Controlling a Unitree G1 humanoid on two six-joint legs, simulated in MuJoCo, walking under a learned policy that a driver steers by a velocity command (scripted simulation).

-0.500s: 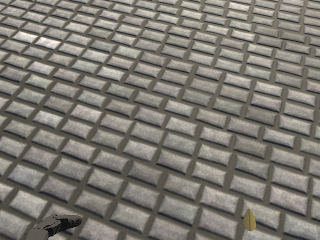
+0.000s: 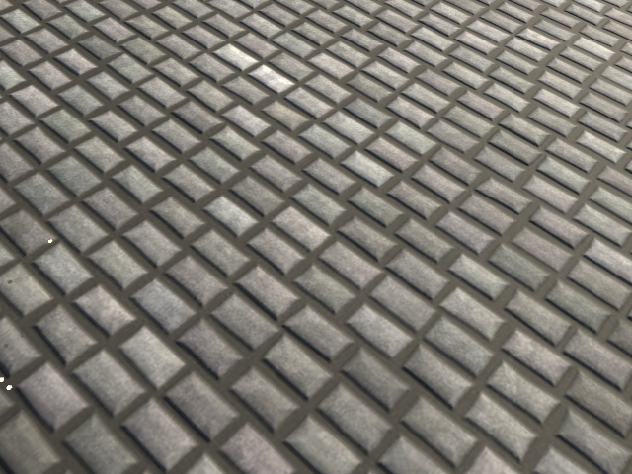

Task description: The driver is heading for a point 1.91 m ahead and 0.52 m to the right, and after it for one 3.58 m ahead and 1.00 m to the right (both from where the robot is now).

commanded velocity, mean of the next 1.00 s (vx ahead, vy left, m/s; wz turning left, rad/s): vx -0.07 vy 0.00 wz -0.38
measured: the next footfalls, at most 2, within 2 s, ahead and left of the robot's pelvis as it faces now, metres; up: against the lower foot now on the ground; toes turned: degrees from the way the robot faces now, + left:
right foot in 0.36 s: -0.11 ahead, -0.10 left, +0.00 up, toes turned -12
left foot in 0.86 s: -0.06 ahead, +0.08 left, +0.00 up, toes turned -32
